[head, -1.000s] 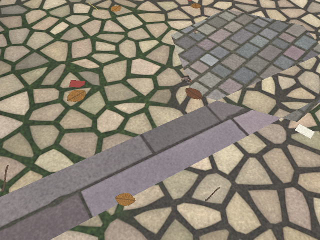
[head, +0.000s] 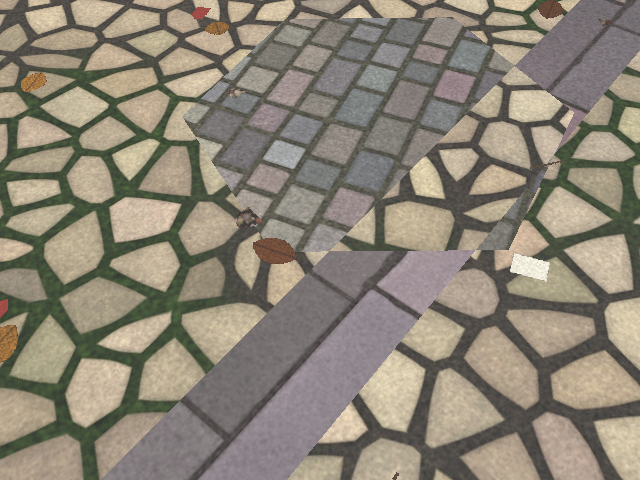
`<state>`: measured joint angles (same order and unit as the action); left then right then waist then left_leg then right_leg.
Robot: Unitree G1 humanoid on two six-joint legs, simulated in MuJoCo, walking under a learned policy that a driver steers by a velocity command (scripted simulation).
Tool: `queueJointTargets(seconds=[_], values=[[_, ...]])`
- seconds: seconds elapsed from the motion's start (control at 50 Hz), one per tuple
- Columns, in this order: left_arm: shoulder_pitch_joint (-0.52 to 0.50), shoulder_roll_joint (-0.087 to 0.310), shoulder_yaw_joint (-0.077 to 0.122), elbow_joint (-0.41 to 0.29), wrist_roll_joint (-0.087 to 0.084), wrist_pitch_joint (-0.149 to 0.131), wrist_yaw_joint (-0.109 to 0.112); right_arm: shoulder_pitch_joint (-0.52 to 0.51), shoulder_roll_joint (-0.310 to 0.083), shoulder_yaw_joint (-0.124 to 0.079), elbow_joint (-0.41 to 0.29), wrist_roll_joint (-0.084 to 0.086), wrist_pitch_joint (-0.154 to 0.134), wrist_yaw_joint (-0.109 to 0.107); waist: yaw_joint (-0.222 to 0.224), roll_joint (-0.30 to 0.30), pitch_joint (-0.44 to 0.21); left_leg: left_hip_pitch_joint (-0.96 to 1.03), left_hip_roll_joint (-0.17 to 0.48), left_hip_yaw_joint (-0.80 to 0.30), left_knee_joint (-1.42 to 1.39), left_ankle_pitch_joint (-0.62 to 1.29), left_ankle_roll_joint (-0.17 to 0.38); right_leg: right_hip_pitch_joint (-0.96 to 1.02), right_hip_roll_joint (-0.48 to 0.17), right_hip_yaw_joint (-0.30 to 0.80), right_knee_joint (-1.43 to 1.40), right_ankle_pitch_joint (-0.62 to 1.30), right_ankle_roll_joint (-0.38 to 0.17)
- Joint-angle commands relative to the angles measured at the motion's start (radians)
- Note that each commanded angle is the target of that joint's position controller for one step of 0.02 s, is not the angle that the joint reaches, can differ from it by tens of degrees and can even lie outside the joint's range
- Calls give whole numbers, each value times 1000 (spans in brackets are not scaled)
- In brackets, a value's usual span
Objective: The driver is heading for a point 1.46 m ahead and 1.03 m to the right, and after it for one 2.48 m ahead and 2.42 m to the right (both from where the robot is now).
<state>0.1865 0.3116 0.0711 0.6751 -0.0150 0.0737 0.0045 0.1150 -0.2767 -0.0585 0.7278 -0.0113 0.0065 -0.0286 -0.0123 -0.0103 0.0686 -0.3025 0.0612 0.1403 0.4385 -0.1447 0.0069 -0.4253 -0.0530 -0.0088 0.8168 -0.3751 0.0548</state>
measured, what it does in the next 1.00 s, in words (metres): steps on the spot, turning right: right foot, then left foot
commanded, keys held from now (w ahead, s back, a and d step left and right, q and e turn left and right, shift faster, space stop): e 0.92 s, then w+e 0.04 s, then e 0.04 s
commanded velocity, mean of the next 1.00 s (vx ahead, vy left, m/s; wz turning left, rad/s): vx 0.01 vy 0.00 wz -0.59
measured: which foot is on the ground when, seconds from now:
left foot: down 0.00-0.06, up 0.08-0.52, down 0.54-0.96, up 0.98-1.00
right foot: up 0.00-0.04, down 0.06-0.54, up 0.56-0.94, down 0.96-1.00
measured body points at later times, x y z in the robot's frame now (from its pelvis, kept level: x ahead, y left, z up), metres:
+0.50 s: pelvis +0.01 -0.02 +0.00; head +0.04 -0.04 +0.45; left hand +0.25 +0.21 -0.08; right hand +0.10 -0.34 -0.10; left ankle +0.06 +0.11 -0.72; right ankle +0.01 -0.12 -0.74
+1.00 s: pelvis -0.01 -0.04 -0.01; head +0.01 -0.08 +0.44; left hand +0.29 +0.10 -0.08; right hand -0.05 -0.36 -0.12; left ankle +0.06 +0.10 -0.72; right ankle -0.06 -0.13 -0.74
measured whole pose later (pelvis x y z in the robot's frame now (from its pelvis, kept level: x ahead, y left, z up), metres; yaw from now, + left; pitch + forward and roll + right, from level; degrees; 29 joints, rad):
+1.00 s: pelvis -0.01 -0.04 -0.01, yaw -36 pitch +1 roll +1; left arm 0.19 0.32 0.08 0.58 -0.02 0.06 -0.01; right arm 0.13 -0.33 -0.08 0.74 0.00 0.02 -0.01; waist -0.01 0.04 0.07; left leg -0.30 0.12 0.10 0.72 -0.44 -0.04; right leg -0.30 0.01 -0.02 0.58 -0.30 -0.04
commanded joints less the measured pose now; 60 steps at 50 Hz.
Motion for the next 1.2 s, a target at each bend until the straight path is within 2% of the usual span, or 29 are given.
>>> queueJointTargets(seconds=[0.02, 0.06, 0.08, 0.1, 0.12, 0.16, 0.18, 0.22, 0.32, 0.44, 0.52, 0.54, 0.56, 0.58, 0.6, 0.62, 0.66, 0.72, 0.78, 0.88, 0.94, 0.96, 0.98, 1.0, 1.02, 1.06, 1.08, 1.14, 1.2], values=[[60, 90, 31, -64, 1, -6, -15, -51, -194, -54, -54, 23, -6, 2, 34, 159, -167, 121, 258, -161, -90, 150, 184, 128, 18, -51, -171, 77, -48], [127, 123, 49, -41, 9, -6, -10, 4, -151, -48, -18, 33, 0, 5, 53, 74, -150, 11, 193, -72, 66, -2, 68, 287, 37, -9, -370, 235, -115], [144, 236, 77, -56, 9, -8, 10, 31, -85, -31, -31, -5, 2, 12, 18, -229, -131, -226, 61, 44, 360, -302, -49, 409, -199, 326, -456, 535, -216], [108, 289, 79, -94, 37, -25, 8, -60, -102, -35, -84, -16, -2, 2, 54, -300, -116, -390, -60, -74, 573, -529, -88, 340, -342, 536, -491, 611, -400], [100, 244, 69, -95, 54, -48, 1, -114, -136, -46, -88, -3, -2, -5, 81, -189, -134, -391, -45, -172, 679, -488, -72, 306, -302, 490, -515, 505, -398], [5, 186, 53, -99, 22, -67, 8, -63, -140, -58, -51, 5, 5, -18, 21, -110, -116, -391, -22, -206, 684, -322, -57, 300, -202, 368, -497, 401, -288], [-23, 163, 43, -105, 8, -66, 14, -46, -147, -61, -41, -3, 7, -23, 11, -123, -118, -375, -25, -206, 687, -274, -66, 291, -183, 342, -489, 445, -272], [-18, 144, 33, -112, 12, -62, 24, -25, -133, -60, -38, 2, 0, -17, 1, -125, -153, -323, -49, -203, 702, -216, -81, 293, -151, 316, -476, 525, -273], [17, 171, 44, -114, 7, -51, 37, -71, -101, -44, -52, 13, -10, -6, 32, -126, -154, -286, -71, -220, 451, -182, -101, 348, -132, 361, -451, 468, -277], [-12, 187, 53, -132, 5, -37, 23, -62, -119, -46, -57, 24, -26, 17, 39, -152, -144, -131, -105, -234, 255, -232, -85, 280, -119, 488, -430, 447, -288], [-67, 175, 51, -146, -17, -27, 24, 16, -123, -54, -40, 23, -43, 32, -12, -143, -164, 38, -107, -216, -41, -69, -48, 263, -64, 528, -361, 463, -232], [-55, 152, 46, -148, -18, -26, 28, 45, -153, -64, -32, 15, -43, 29, -14, -105, -178, 152, -35, -253, -103, 44, -19, 189, -21, 496, -315, 337, -185], [7, 95, 31, -142, -1, -27, 25, 47, -216, -75, -45, -1, -36, 22, 28, 108, -204, 266, 172, -434, -122, 184, 62, 60, 89, 352, -112, 8, -123], [-3, 138, 47, -168, -10, -36, 27, 31, -251, -79, -42, -30, -32, 25, 38, 307, -131, 213, 319, -648, -144, 329, 236, -132, 204, 196, 69, -286, -65], [33, 214, 71, -142, 6, -40, 28, -9, -197, -65, -68, -23, -36, 22, 42, 208, -122, 185, 350, -616, -140, 322, 285, -147, 127, 200, 267, -259, -24], [44, 231, 83, -116, -2, -36, 25, -54, -147, -50, -79, -14, -35, 16, 55, 157, -109, 164, 284, -509, -125, 284, 243, -144, 114, 188, 338, -191, -8], [56, 178, 75, -94, -3, -17, 26, -82, -122, -41, -86, 10, -28, 5, 48, 139, -81, 181, 202, -382, -111, 232, 194, -186, 101, 164, 408, -88, 30], [-11, 120, 54, -127, -16, -17, 16, -24, -138, -42, -76, -1, -12, -8, 1, 164, -81, 232, 175, -285, -121, 279, 210, -203, 74, 86, 319, -33, 56], [-54, 97, 38, -156, -7, -20, 7, 8, -174, -54, -69, -1, 0, -9, -31, 175, -116, 297, 211, -256, -113, 313, 226, -164, 30, 53, 167, -41, 62], [-31, 105, 36, -167, -7, -14, -11, -9, -221, -70, -66, 20, 6, 14, -23, 197, -128, 237, 241, -187, -89, 336, 208, 21, 26, -30, -70, -14, 21], [54, 108, 48, -143, -8, -7, -18, -12, -213, -70, -53, 51, 0, 19, 32, 165, -144, 169, 227, -131, 10, 174, 134, 201, 65, -74, -325, 151, -53], [116, 136, 63, -121, -11, -8, -10, 40, -169, -58, -31, 44, -4, 23, 45, 83, -161, 48, 184, -75, 117, -28, 74, 356, 68, -28, -387, 196, -92], [168, 244, 90, -129, -13, -15, 5, 36, -88, -31, -52, -5, -5, 28, 46, -205, -152, -218, 68, 28, 443, -379, -28, 514, -169, 318, -462, 410, -184], [159, 302, 90, -157, 22, -47, -4, -72, -96, -29, -124, -13, -13, 16, 73, -287, -161, -415, -64, -107, 652, -545, -59, 454, -336, 628, -501, 411, -397], [145, 235, 73, -155, 33, -74, -13, -111, -150, -45, -126, 7, -18, 11, 96, -180, -155, -431, -32, -190, 744, -503, -51, 437, -314, 573, -529, 379, -408], [56, 180, 53, -149, 12, -89, -3, -77, -172, -58, -96, 10, -20, 7, 38, -108, -103, -409, 5, -212, 708, -334, -36, 381, -209, 415, -514, 335, -303], [11, 158, 41, -155, 1, -84, 7, -59, -177, -59, -85, 3, -17, 5, 20, -112, -95, -388, 8, -208, 676, -269, -48, 360, -183, 367, -512, 389, -279], [-6, 132, 22, -157, 23, -80, 24, 0, -143, -50, -49, 7, -12, 12, -1, -109, -148, -267, -17, -179, 653, -153, -84, 326, -140, 269, -499, 600, -275], [10, 126, 17, -135, 22, -76, 26, -18, -115, -36, -49, 11, -4, 13, 16, -108, -135, -231, -17, -177, 506, -129, -102, 333, -125, 247, -493, 585, -273]])
Velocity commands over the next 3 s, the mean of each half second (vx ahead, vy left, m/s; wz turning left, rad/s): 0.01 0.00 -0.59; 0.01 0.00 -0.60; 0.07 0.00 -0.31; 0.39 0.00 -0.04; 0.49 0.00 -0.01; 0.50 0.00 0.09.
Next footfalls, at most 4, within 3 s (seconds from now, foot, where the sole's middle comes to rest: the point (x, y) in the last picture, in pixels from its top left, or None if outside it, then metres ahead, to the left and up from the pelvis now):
0.06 right None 0.05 -0.12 -0.77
0.54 left None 0.10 0.09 -0.77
0.96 right None -0.03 -0.15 -0.77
1.44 left None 0.14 -0.01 -0.77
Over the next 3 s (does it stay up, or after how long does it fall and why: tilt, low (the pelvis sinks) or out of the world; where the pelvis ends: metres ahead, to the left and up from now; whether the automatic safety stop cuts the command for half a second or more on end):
stays up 0.54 -0.67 0.00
